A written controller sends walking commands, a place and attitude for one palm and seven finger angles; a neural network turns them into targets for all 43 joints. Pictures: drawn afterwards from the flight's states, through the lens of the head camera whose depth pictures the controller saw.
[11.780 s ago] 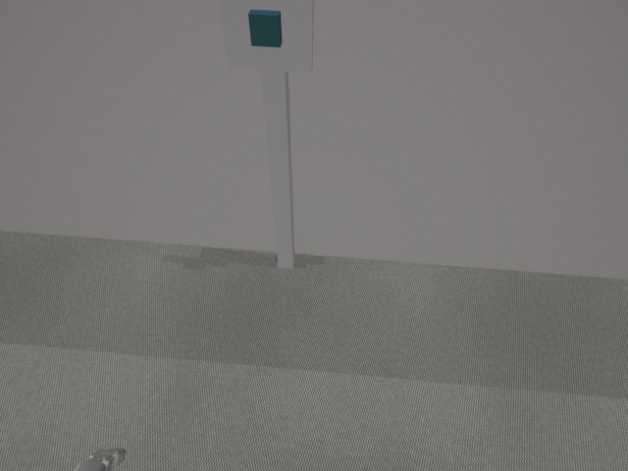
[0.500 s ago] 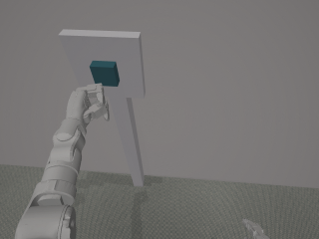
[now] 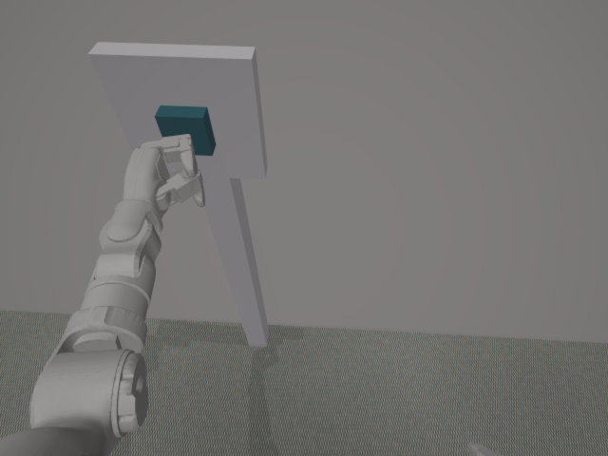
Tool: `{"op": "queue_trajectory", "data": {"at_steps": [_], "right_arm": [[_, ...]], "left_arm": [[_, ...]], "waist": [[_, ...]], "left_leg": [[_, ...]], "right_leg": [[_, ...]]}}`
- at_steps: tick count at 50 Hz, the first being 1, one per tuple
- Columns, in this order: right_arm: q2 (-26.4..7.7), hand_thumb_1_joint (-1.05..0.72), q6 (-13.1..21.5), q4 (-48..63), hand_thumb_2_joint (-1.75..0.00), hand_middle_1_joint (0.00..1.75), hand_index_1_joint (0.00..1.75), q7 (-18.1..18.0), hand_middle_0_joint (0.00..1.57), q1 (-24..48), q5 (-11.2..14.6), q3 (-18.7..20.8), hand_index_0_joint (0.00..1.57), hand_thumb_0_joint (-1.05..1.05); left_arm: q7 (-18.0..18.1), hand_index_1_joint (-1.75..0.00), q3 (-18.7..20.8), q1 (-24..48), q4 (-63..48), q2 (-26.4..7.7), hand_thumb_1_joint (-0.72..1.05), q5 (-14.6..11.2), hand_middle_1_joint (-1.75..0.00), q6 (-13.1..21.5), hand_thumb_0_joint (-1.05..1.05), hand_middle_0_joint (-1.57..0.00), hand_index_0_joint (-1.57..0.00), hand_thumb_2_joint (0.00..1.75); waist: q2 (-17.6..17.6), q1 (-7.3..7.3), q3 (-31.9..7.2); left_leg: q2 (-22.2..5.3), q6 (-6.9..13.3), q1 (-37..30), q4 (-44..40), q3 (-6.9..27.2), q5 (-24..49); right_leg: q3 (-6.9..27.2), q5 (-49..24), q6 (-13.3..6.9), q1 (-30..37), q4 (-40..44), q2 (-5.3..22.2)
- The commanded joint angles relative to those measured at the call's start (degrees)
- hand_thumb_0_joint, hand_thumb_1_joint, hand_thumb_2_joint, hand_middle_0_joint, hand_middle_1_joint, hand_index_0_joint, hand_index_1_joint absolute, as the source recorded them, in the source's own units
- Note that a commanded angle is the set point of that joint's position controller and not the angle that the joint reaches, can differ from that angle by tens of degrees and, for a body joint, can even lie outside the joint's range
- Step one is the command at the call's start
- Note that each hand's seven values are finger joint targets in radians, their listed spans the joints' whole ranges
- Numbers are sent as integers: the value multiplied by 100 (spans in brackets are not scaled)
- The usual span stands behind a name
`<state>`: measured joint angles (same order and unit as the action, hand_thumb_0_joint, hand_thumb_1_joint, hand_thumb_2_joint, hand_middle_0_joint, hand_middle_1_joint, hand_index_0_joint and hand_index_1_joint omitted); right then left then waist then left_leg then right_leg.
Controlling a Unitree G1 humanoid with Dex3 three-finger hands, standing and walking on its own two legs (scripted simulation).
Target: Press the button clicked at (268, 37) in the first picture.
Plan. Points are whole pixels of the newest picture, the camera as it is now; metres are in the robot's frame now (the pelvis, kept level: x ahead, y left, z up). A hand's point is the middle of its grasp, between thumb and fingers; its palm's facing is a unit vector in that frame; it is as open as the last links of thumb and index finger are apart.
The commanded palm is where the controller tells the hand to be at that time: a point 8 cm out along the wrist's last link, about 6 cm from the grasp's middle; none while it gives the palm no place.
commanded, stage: press the button with the knuckle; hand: left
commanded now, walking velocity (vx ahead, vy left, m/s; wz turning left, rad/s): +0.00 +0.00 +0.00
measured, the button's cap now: (188, 129) +0.50 +0.16 +0.16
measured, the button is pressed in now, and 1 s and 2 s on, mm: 2 6 0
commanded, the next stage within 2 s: hold the button down briefly in 0.40 s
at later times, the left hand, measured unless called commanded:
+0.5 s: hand (194, 173) +0.46 +0.15 +0.12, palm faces -0.05 -1.00 -0.03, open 2.8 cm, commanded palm +0.47 +0.20 +0.13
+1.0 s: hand (193, 176) +0.45 +0.15 +0.12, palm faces -0.05 -1.00 -0.02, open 2.9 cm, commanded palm +0.43 +0.20 +0.13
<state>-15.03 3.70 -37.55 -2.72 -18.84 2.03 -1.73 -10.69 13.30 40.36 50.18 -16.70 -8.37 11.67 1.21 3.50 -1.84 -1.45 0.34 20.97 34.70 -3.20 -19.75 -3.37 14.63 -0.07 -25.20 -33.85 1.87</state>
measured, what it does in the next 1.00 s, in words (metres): stands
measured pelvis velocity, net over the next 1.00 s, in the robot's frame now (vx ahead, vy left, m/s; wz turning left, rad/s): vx -0.04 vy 0.00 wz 0.01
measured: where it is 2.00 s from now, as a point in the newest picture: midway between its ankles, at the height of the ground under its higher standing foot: outside the picture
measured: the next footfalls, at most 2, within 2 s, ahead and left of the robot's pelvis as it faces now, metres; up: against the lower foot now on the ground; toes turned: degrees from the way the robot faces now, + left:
none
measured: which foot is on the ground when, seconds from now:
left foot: down 0.00-1.00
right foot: down 0.00-1.00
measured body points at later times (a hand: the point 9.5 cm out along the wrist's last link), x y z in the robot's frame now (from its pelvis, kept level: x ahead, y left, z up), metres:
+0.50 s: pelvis -0.03 +0.00 -0.01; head +0.04 +0.00 +0.44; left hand +0.45 +0.21 +0.13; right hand +0.01 -0.27 -0.13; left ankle -0.03 +0.11 -0.73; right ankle +0.02 -0.12 -0.73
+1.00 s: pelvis -0.04 +0.00 -0.01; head +0.03 +0.00 +0.43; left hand +0.45 +0.21 +0.13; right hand -0.01 -0.26 -0.13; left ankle -0.03 +0.11 -0.73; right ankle +0.02 -0.12 -0.73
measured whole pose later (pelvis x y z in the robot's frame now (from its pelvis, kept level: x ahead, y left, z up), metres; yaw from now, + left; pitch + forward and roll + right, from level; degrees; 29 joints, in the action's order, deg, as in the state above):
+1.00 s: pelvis -0.04 +0.00 -0.01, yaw +1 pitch +10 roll +0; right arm -16.5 6.8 -39.1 -2.2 -23.3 1.2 -2.3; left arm -12.7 16.1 53.5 67.2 -23.2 -7.5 17.3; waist 0.9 7.2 -1.9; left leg -1.4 0.6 31.5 40.7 -2.4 -18.9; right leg -3.8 12.7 -0.1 -34.5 -37.6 2.1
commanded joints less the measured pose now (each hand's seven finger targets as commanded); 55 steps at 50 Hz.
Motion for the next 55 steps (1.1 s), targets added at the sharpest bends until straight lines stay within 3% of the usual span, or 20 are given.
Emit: {"op": "queue_trajectory", "data": {"at_steps": [1,4,6,8,12,13,16,21,27,32,34,36,38,40,42,44,47,50,54,55], "right_arm": [[-808,-90,189,528,-90,30,30,-97,20,-231,5,275,20,0],[-791,-90,198,484,-90,30,30,-102,20,-267,15,264,20,0],[-833,-90,198,420,-90,30,30,-112,20,-352,13,263,20,0],[-833,-90,236,386,-90,30,30,-109,20,-368,10,267,20,0],[-898,-90,274,316,-90,30,30,-100,20,-503,-6,264,20,0],[-882,-90,287,322,-90,30,30,-93,20,-487,2,258,20,0],[-941,-90,313,253,-90,30,30,-98,20,-593,-16,255,20,0],[-995,-90,361,194,-90,30,30,-110,20,-712,-18,238,20,0],[-1055,-90,430,153,-90,30,30,-131,20,-866,-12,226,20,0],[-1056,-90,459,153,-90,30,30,-110,20,-935,-25,227,20,0],[-1056,-90,481,141,-90,30,30,-94,20,-958,-40,236,20,0],[-1087,-90,478,165,-90,30,30,-98,20,-982,-46,241,20,0],[-1065,-90,491,166,-90,30,30,-88,20,-962,-39,230,20,0],[-1087,-90,503,167,-90,30,30,-82,20,-973,-49,243,20,0],[-1072,-90,509,205,-90,30,30,-61,20,-986,-68,249,20,0],[-1049,-90,523,251,-90,30,30,-36,20,-935,-68,243,20,0],[-1056,-90,496,331,-90,30,30,-31,20,-879,-56,258,20,0],[-1021,-90,475,398,-90,30,30,-21,20,-764,-33,257,20,0],[-984,-90,454,526,-90,30,30,-18,20,-659,-19,284,20,0],[-953,-90,447,544,-90,30,30,-17,20,-605,-3,276,20,0]], "left_arm": [[46,-150,370,3219,-879,-1344,90,-47,-150,449,0,-130,-130,90],[-8,-150,276,3506,-740,-1284,90,-68,-150,529,0,-130,-130,90],[-19,-150,239,3760,-482,-1303,90,-76,-150,582,0,-130,-130,90],[-9,-150,277,3932,-389,-1366,90,-43,-150,660,0,-130,-130,90],[16,-150,337,4288,-114,-1548,90,-20,-150,752,0,-130,-130,90],[-1,-150,222,4342,-102,-1422,90,-17,-150,764,0,-130,-130,90],[18,-150,353,4502,169,-1635,90,5,-150,801,0,-130,-130,90],[-2,-150,247,4888,433,-1641,90,34,-150,821,0,-130,-130,90],[-10,-150,375,5146,567,-1923,90,1,-150,824,0,-130,-130,90],[-24,-150,297,5212,618,-1838,90,8,-150,819,0,-130,-130,90],[-8,-150,312,5192,658,-1813,90,18,-150,813,0,-130,-130,90],[15,-150,422,5159,677,-1978,90,19,-150,815,0,-130,-130,90],[5,-150,327,5252,610,-1896,90,38,-150,834,0,-130,-130,90],[25,-150,388,5250,584,-1965,90,39,-150,849,0,-130,-130,90],[15,-150,475,5150,465,-2003,90,41,-150,893,0,-130,-130,90],[-21,-150,342,5016,429,-1753,90,6,-150,888,0,-130,-130,90],[-43,-150,578,4617,356,-1973,90,-18,-150,915,0,-130,-130,90],[-74,-150,462,4386,292,-1790,90,-24,-150,866,0,-130,-130,90],[-92,-150,519,3855,-140,-1735,90,-84,-150,858,0,-130,-130,90],[-121,-150,443,3751,-188,-1618,90,-105,-150,826,0,-130,-130,90]], "waist": [[-182,172,-1902],[-6,251,-1949],[-267,357,-1788],[84,337,-1877],[-206,472,-1895],[-9,496,-1953],[-126,560,-1888],[6,718,-1790],[-67,794,-1862],[51,835,-1855],[157,815,-1851],[-64,825,-1917],[196,821,-1888],[168,818,-1904],[203,717,-2170],[211,703,-2069],[-16,541,-2088],[26,510,-1834],[-6,337,-2169],[92,313,-2052]], "left_leg": [[189,97,-217,-366,236,1344],[199,89,-219,-328,224,1245],[179,99,-103,-329,287,1050],[195,79,-152,-314,304,936],[175,96,35,-289,352,686],[189,95,11,-278,321,619],[172,103,135,-242,372,450],[158,96,281,-252,425,79],[142,102,513,-245,456,-234],[142,96,546,-219,456,-268],[140,84,498,-217,474,-318],[138,111,583,-192,472,-370],[152,92,567,-210,465,-418],[133,88,517,-206,481,-406],[147,80,420,-182,491,-207],[146,72,385,-212,482,-254],[144,90,488,-204,437,-130],[142,91,517,-253,409,-305],[140,90,273,-246,365,173],[142,85,263,-247,322,248]], "right_leg": [[178,-1533,-139,1115,188,-206],[197,-1469,-122,1009,194,-202],[174,-1220,-114,843,217,-226],[194,-1064,-127,727,195,-212],[216,-817,-89,627,201,-224],[241,-769,-84,584,205,-219],[236,-563,-84,454,195,-236],[245,-161,-74,156,211,-238],[288,122,-35,109,225,-230],[274,152,-35,17,207,-235],[252,195,-50,-71,197,-236],[277,262,-34,17,207,-245],[281,284,-41,-44,201,-228],[261,276,-47,-93,187,-237],[241,120,-66,63,134,-238],[212,147,-71,-3,133,-241],[235,67,-78,242,125,-250],[228,210,-80,157,166,-243],[207,-242,-103,491,105,-248],[212,-350,-109,505,114,-247]]}}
